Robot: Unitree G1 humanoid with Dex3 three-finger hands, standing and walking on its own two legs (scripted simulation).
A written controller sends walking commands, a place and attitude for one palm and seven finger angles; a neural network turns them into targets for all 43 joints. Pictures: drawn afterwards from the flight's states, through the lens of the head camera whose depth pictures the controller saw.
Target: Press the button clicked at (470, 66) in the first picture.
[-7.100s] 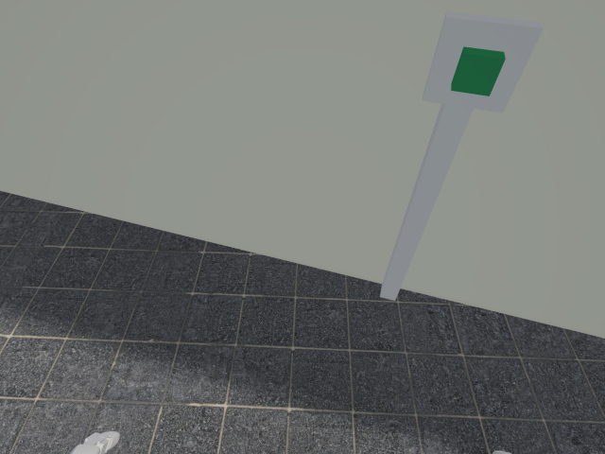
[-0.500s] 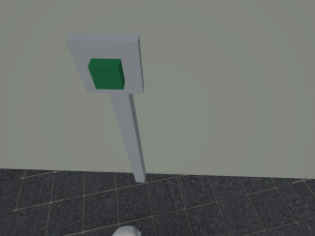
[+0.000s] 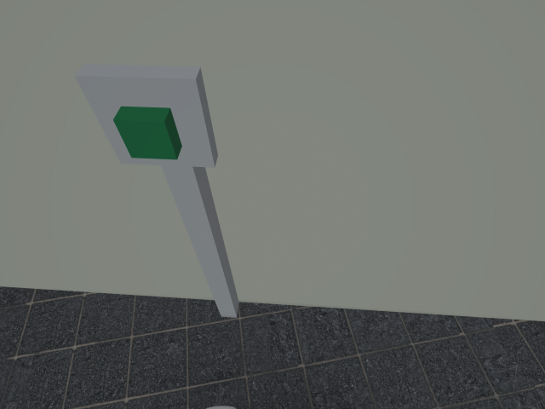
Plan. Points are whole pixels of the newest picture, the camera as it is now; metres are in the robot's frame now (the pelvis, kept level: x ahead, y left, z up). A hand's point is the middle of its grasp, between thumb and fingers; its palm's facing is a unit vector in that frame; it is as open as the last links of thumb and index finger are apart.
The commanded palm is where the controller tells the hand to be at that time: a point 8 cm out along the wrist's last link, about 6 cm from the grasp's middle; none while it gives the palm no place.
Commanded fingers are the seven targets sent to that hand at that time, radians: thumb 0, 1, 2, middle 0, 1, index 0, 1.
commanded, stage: come to a stop and stand still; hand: left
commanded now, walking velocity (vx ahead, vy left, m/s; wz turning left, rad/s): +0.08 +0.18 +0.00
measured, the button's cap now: (150, 132) +0.45 +0.22 +0.15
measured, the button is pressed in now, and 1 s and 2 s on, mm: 0 0 0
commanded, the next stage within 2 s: look again from close up in 0.54 s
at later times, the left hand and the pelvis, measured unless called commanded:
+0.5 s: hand out of the picture -0.01 +0.22 -0.18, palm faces +0.04 -0.98 -0.20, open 7.4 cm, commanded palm none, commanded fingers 0.00 0.90 0.90 -0.20 -0.30 -0.20 -0.30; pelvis -0.03 +0.04 +0.00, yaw -1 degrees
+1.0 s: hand out of the picture -0.01 +0.22 -0.17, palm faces -0.02 -0.98 -0.22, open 7.4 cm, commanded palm none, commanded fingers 0.00 0.90 0.90 -0.20 -0.30 -0.20 -0.30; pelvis -0.02 +0.04 +0.00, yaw -1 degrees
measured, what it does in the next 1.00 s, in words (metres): steps on the spot: left foot, then right foot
